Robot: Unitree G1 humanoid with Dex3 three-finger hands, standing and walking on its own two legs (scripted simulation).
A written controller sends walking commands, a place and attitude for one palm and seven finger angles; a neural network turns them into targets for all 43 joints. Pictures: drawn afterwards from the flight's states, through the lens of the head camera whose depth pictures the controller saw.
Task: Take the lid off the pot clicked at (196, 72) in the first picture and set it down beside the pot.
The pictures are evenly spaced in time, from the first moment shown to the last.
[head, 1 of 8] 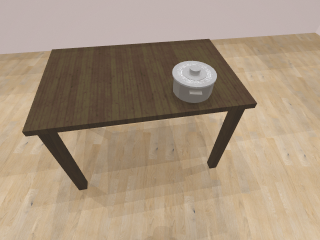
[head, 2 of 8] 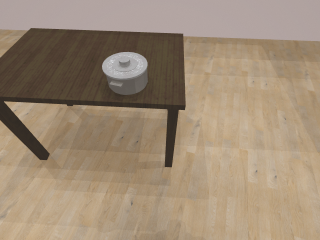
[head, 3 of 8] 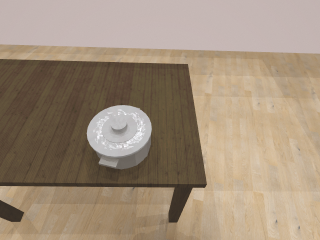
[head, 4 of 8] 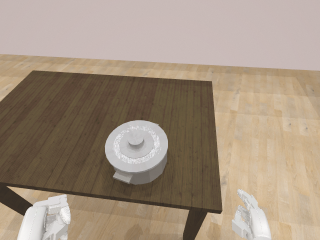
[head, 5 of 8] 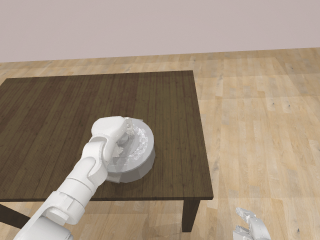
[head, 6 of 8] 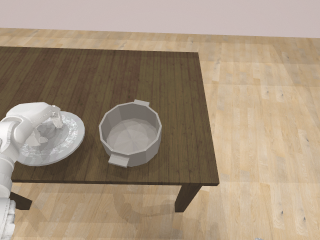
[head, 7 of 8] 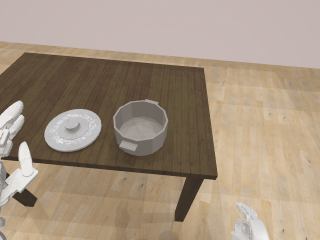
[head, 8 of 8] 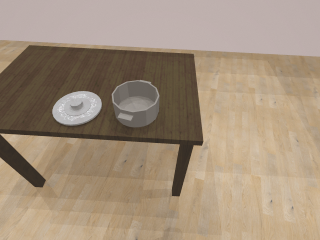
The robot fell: no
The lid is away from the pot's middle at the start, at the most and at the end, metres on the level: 0.00 0.25 0.25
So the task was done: yes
